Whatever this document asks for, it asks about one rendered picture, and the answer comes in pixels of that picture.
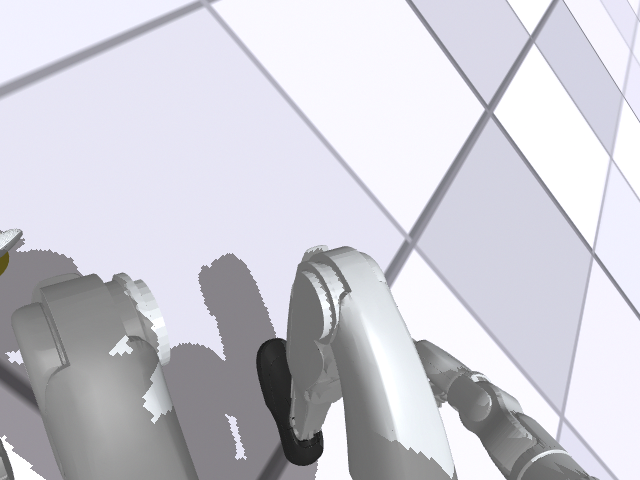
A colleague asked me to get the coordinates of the left robot hand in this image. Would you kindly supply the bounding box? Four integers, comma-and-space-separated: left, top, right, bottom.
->
0, 229, 23, 258

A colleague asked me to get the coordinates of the right robot foot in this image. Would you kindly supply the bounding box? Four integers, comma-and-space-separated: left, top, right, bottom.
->
256, 338, 324, 466

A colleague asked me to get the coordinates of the right robot arm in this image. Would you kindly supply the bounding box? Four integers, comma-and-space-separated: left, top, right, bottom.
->
447, 371, 600, 480

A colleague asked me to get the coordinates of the bottle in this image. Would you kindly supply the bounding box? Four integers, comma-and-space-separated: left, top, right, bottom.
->
0, 252, 9, 275

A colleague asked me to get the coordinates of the right robot hand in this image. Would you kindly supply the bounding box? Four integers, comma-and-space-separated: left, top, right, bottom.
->
412, 338, 472, 408

